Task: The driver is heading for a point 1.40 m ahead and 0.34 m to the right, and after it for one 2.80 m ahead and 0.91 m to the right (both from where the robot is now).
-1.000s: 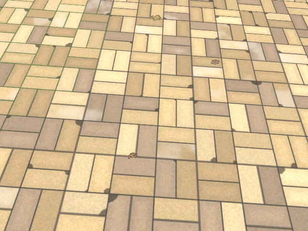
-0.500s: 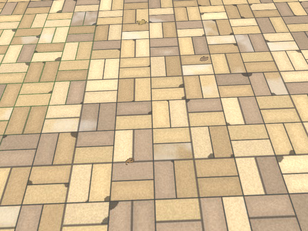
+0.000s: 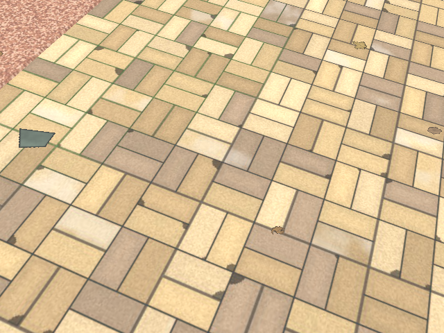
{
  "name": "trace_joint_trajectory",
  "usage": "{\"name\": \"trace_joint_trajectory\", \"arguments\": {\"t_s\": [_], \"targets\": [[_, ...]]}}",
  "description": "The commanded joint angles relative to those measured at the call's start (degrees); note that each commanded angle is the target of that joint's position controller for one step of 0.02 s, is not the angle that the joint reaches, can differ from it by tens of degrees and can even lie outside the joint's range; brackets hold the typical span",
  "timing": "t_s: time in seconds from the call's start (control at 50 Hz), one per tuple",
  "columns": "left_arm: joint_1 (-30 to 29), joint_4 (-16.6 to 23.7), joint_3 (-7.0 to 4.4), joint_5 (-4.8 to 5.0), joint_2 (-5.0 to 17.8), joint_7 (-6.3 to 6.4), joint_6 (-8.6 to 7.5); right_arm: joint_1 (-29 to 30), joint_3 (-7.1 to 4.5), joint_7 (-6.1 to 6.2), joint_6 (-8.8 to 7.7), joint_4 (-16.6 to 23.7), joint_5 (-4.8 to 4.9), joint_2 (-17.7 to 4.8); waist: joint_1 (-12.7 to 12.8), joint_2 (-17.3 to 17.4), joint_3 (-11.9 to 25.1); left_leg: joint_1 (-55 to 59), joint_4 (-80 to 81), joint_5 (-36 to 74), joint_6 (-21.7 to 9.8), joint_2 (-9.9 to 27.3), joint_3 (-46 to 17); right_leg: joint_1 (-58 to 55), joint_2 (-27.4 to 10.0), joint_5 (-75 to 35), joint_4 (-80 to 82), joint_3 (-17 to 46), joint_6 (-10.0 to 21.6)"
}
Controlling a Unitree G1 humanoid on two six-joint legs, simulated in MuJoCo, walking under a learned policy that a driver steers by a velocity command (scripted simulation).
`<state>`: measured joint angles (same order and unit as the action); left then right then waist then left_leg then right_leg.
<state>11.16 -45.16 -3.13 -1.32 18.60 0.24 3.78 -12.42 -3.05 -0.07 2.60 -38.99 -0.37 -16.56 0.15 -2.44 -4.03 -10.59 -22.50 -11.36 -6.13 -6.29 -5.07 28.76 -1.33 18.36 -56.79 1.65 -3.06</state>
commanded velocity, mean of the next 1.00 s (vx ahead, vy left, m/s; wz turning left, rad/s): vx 0.28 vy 0.00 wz -0.38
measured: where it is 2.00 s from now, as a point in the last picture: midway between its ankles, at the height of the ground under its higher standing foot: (319, 170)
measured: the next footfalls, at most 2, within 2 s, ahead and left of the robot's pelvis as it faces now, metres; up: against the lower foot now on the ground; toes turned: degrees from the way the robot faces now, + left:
right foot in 0.30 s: +0.04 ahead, -0.11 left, +0.00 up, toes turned -5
left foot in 0.72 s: +0.18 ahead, +0.06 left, +0.00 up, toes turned -28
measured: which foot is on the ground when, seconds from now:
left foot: down 0.00-0.32, up 0.34-0.70, down 0.72-1.00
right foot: up 0.00-0.28, down 0.30-0.72, up 0.74-1.00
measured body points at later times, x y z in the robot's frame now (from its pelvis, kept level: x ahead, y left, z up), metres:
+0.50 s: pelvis +0.03 -0.03 +0.00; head +0.08 -0.06 +0.44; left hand +0.19 +0.24 -0.11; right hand +0.11 -0.34 -0.12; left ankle +0.06 +0.10 -0.68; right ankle +0.00 -0.11 -0.75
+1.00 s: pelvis +0.21 -0.05 +0.00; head +0.24 -0.03 +0.45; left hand +0.50 +0.07 -0.11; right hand +0.03 -0.26 -0.11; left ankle +0.14 +0.08 -0.75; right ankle +0.23 -0.23 -0.67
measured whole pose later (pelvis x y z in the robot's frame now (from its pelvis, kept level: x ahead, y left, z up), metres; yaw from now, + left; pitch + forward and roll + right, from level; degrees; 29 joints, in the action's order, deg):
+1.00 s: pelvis +0.21 -0.05 +0.00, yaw -27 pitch +3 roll -1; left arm 6.3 -41.1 -1.8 -2.9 17.3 -3.8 -1.2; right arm -30.9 -1.4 -0.8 -5.4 -51.1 -0.7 -14.4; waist -5.0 -3.2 2.1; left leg 2.0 -12.1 -16.9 -3.5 -2.5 -1.3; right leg 39.7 -1.1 5.7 -55.8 2.7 1.9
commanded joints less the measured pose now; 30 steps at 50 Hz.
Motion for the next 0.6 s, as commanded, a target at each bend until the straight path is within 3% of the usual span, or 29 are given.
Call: {"name": "trace_joint_trajectory", "arguments": {"t_s": [0.02,0.04,0.1,0.14,0.18,0.24,0.28,0.3,0.32,0.34,0.36,0.38,0.4,0.44,0.52,0.54,0.56,0.58,0.6], "targets": [[-1.82,3.22,-0.76,0.02,3.97,0.26,-0.52,-3.73,-1.79,0.54,-0.68,1.55,-0.56,-8.16,-2.4,8.09,4.08,7.25,5.67,17.27,-5.82,16.0,-12.48,3.32,-0.23,0.08,3.6,0.19,0.08],[-1.82,3.02,-0.69,0.05,3.81,0.33,-0.57,-3.69,-1.61,0.58,-0.8,1.28,-0.69,-8.01,-2.41,7.97,3.87,6.95,5.44,17.54,-5.96,16.08,-12.64,2.41,-0.15,0.4,5.22,0.23,0.29],[0.32,0.54,0.39,0.47,1.37,0.1,-0.61,-0.91,0.68,1.01,-1.73,0.27,-1.55,-3.62,-1.57,7.57,4.42,2.73,5.97,16.55,-4.74,15.39,-8.02,-7.88,-0.14,0.39,14.88,-0.29,1.42],[-0.63,0.74,0.01,0.83,3.08,0.02,-0.72,-1.16,0.07,1.44,-1.78,-0.86,-1.9,-6.54,-2.11,8.86,3.01,1.84,4.3,18.35,-4.96,16.02,-7.34,-9.85,2.0,2.4,16.22,-1.14,2.5],[-0.65,1.46,-0.36,1.08,4.41,-0.31,-1.1,-1.88,-0.69,1.86,-1.27,-1.69,-1.31,-8.68,-1.95,8.37,2.71,4.42,1.44,25.67,-6.16,18.34,-8.02,-8.05,2.55,5.53,15.99,-1.45,3.56],[0.52,1.86,-0.18,1.33,3.31,-0.75,-1.77,-0.95,-1.03,2.43,-0.91,-2.01,-0.66,-8.57,-1.17,6.71,3.72,8.03,-2.58,32.95,-6.44,20.23,-7.33,-8.43,2.56,6.33,19.59,-2.24,5.1],[2.17,2.18,-0.12,1.25,2.76,-0.85,-2.31,0.73,-1.42,2.7,-0.9,-2.05,-0.49,-9.06,0.82,5.59,4.26,5.76,-7.04,30.17,-3.61,18.5,-3.95,-13.81,2.76,-2.31,29.33,-0.57,6.73],[3.97,2.21,-0.84,0.75,5.34,-0.68,-2.71,1.84,-1.53,2.7,-1.24,-1.27,-0.65,-8.82,1.63,2.07,5.54,1.3,-13.82,22.98,-0.59,14.86,-0.68,-18.84,-0.55,-11.2,33.67,7.26,8.95],[5.89,2.89,-2.82,0.4,12.92,-0.65,-3.2,3.15,-0.99,2.48,-1.28,1.72,-0.72,-6.35,0.89,-8.41,5.9,-11.58,-26.2,1.53,4.12,4.67,6.25,-25.44,-13.43,-35.8,35.08,26.99,15.5],[10.74,1.33,-3.37,1.11,12.49,-1.01,-3.01,6.62,-0.39,2.86,-0.7,2.9,-0.98,-4.81,3.75,-11.01,6.07,-21.06,-36.02,-27.19,5.48,-1.41,4.55,-28.49,-18.83,-49.09,36.85,35.4,23.0],[10.66,1.37,-3.49,1.57,11.5,-0.87,-2.92,4.28,-0.14,2.64,-0.51,1.94,-1.44,-4.77,2.32,-4.52,5.83,-22.45,-41.91,-25.62,6.11,1.5,0.68,-28.75,-16.96,-44.71,36.41,30.99,23.86],[6.58,2.37,-3.35,1.77,9.63,-0.49,-2.47,4.3,-0.26,2.32,-0.56,1.12,-1.1,-4.99,0.96,-1.36,3.91,-23.23,-42.76,-20.45,6.78,3.34,-0.09,-26.73,-13.07,-38.27,36.59,26.19,21.66],[2.99,3.38,-2.95,1.73,8.01,-0.05,-1.73,4.87,-0.52,2.14,-0.73,1.2,-0.71,-5.84,-0.33,-0.68,2.42,-23.53,-40.35,-16.36,7.55,4.52,0.0,-24.91,-9.38,-34.22,37.02,22.87,18.54],[2.17,4.15,-3.04,1.58,7.53,0.16,-1.11,4.97,-0.47,1.34,-0.73,1.39,-1.22,-6.39,-0.21,-2.12,4.81,-22.07,-36.7,-12.96,9.25,4.58,1.15,-25.99,-5.35,-34.82,36.32,20.25,16.17],[5.97,4.09,-4.45,1.33,10.03,-0.08,-0.86,7.53,0.15,0.86,-0.6,3.13,-0.61,-5.61,1.97,-2.38,6.43,-21.96,-29.31,-12.0,10.35,3.78,1.27,-27.01,-4.5,-32.78,34.75,23.79,15.96],[6.72,4.14,-4.61,1.19,10.29,-0.15,-0.89,6.68,0.23,0.59,-0.78,2.92,-0.99,-6.12,2.39,-2.74,8.9,-20.61,-27.67,-11.91,10.19,4.07,1.64,-27.02,-4.28,-18.9,36.59,24.86,16.39],[6.77,4.39,-4.49,0.71,9.88,-0.43,-0.98,7.23,0.33,0.18,-0.97,2.75,-1.35,-6.33,3.26,-4.11,8.88,-19.54,-25.6,-11.57,9.7,4.42,1.79,-25.33,-3.73,-0.49,39.17,26.6,16.56],[6.3,4.62,-4.25,0.13,9.47,-0.81,-1.15,8.53,0.37,-0.2,-1.2,2.9,-1.62,-6.44,3.89,-6.09,7.19,-18.88,-23.29,-11.56,9.34,4.37,2.25,-22.82,-3.35,12.89,41.55,28.57,16.59],[5.78,4.75,-4.09,-0.37,9.38,-1.14,-1.42,9.59,0.37,-0.42,-1.53,3.04,-1.63,-6.53,4.11,-7.65,5.25,-18.24,-21.41,-11.98,9.14,4.28,2.83,-20.68,-3.47,18.07,42.72,29.95,16.69]]}}
Velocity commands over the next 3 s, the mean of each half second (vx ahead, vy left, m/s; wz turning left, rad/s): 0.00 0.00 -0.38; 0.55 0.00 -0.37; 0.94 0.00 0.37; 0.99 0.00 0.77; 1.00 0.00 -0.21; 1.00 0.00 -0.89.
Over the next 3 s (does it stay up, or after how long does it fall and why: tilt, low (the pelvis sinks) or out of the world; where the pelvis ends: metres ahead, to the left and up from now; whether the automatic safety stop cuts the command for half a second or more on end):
stays up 1.96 -0.39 -0.05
